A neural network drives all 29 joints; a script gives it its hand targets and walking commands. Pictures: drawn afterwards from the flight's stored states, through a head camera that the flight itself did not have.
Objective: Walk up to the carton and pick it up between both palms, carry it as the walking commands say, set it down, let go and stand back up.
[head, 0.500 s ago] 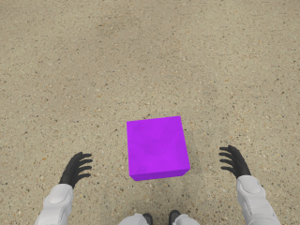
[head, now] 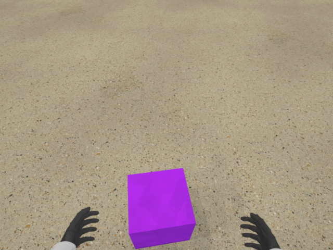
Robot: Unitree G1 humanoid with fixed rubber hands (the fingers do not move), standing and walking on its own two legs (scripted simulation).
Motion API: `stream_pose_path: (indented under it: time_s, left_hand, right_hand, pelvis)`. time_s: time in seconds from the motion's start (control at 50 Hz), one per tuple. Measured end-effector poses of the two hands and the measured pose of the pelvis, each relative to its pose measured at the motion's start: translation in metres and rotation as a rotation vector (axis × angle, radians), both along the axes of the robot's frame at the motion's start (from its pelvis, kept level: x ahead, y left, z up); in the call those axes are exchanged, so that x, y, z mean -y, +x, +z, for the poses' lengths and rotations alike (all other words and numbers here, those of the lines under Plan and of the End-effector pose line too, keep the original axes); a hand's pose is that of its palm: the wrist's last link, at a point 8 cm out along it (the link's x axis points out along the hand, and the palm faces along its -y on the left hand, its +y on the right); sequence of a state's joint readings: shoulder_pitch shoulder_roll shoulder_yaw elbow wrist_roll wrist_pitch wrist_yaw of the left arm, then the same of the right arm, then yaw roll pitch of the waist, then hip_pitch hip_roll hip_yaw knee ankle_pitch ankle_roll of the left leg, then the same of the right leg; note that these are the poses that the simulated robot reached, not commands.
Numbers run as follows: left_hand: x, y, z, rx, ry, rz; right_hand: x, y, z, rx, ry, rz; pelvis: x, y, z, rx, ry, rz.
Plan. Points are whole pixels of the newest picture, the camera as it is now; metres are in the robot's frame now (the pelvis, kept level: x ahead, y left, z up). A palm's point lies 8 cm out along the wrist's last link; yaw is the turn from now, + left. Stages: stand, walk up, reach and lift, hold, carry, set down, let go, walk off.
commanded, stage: let go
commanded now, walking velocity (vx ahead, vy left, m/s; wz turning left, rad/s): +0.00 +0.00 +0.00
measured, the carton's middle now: (159, 208) +0.45 +0.04 -0.63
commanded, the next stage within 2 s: stand in 0.24 s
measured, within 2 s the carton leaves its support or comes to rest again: neither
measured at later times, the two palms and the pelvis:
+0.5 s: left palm (46, 246) +0.16 +0.30 -0.08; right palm (292, 249) +0.15 -0.29 -0.07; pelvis +0.02 +0.00 +0.00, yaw +0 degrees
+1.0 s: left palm (40, 247) +0.16 +0.31 -0.09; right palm out of the picture +0.14 -0.29 -0.08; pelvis +0.03 +0.02 +0.01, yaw -1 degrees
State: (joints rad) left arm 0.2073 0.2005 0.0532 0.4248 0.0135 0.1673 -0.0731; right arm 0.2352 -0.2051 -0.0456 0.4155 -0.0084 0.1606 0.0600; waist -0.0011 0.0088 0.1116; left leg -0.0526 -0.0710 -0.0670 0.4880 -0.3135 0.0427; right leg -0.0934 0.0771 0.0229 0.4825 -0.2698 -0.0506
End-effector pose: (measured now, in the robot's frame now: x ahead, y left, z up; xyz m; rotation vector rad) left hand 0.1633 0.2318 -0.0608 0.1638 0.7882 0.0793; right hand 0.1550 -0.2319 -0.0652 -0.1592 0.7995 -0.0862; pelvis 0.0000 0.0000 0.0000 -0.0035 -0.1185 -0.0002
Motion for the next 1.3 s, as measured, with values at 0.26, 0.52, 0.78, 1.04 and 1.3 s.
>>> stream_pose_path:
  time_s: [0.26,0.52,0.78,1.04,1.3]
  left_hand:
    - [-0.008,-0.014,-0.007,-0.052,0.035,0.072]
    - [-0.067,-0.002,-0.022,-0.097,0.178,0.05]
    - [-0.074,0.011,-0.029,-0.16,0.189,0.031]
    - [-0.084,-0.01,-0.032,-0.225,0.208,0.04]
    - [-0.086,-0.036,-0.033,-0.264,0.21,0.053]
  right_hand:
    - [0.01,0.005,-0.002,0.005,-0.044,0.003]
    - [0.055,0.001,-0.001,-0.103,-0.247,-0.012]
    - [0.05,0.003,-0.01,-0.16,-0.243,-0.047]
    - [0.055,-0.023,-0.017,-0.237,-0.247,-0.072]
    - [0.061,-0.044,-0.018,-0.271,-0.249,-0.071]
  pelvis:
    - [0.001,-0.003,-0.004,-0.011,-0.003,0.024]
    - [-0.006,0.022,0.002,-0.119,-0.006,0.002]
    - [-0.016,0.036,0.004,-0.117,-0.003,-0.009]
    - [-0.018,0.03,0.008,-0.101,-0.001,-0.01]
    - [-0.017,0.017,0.01,-0.09,-0.001,-0.008]
